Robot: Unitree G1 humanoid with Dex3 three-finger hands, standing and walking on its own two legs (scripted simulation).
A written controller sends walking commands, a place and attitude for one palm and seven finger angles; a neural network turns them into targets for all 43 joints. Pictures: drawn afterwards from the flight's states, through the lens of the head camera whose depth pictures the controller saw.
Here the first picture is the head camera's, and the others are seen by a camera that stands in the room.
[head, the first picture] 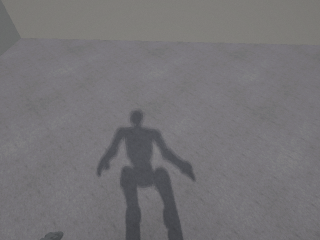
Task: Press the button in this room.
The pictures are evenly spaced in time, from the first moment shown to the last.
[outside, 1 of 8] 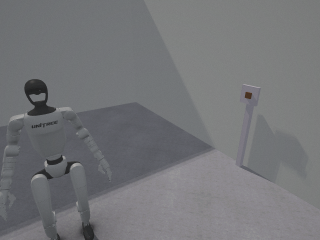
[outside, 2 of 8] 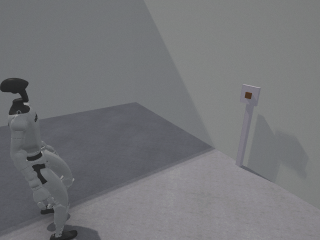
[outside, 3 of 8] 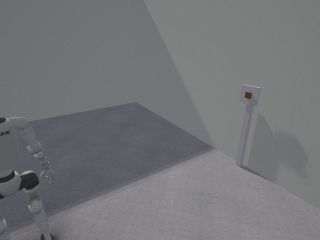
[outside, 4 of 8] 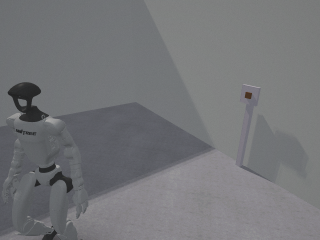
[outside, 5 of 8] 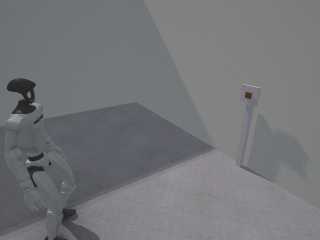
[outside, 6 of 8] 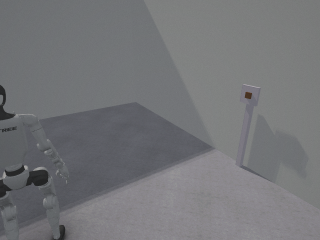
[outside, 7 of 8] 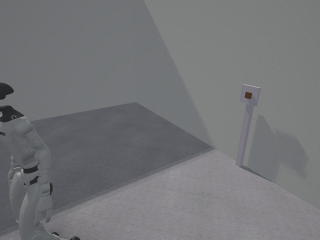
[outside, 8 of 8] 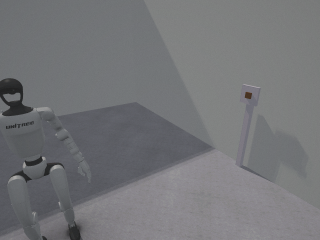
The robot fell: no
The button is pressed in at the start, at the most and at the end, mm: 0 0 0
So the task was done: no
